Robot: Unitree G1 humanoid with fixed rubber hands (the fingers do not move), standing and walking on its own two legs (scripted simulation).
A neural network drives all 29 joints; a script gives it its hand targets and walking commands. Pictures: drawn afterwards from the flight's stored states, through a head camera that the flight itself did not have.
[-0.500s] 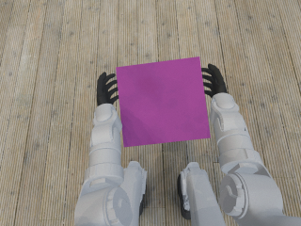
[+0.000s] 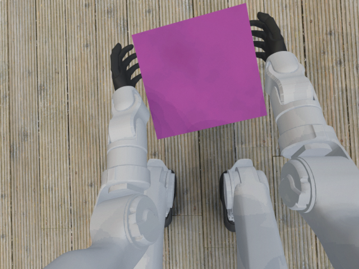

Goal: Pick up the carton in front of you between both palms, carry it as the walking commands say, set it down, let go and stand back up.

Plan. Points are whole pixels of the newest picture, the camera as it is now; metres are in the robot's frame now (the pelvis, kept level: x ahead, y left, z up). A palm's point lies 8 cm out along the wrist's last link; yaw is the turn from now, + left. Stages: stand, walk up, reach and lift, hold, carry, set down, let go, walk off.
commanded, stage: set down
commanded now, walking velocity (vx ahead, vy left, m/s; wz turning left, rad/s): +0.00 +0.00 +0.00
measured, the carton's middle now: (198, 81) +0.49 -0.02 -0.21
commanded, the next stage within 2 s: none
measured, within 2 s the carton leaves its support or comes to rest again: rests again in 1.00 s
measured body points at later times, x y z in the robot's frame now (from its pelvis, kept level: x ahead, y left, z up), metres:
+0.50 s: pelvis +0.00 -0.01 -0.08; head +0.35 -0.07 +0.19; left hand +0.51 +0.12 -0.23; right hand +0.57 -0.17 -0.25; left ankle +0.11 +0.13 -0.44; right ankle +0.10 -0.11 -0.44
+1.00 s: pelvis -0.01 -0.01 -0.10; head +0.35 -0.06 +0.17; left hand +0.51 +0.15 -0.24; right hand +0.57 -0.15 -0.26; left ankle +0.11 +0.13 -0.44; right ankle +0.10 -0.11 -0.44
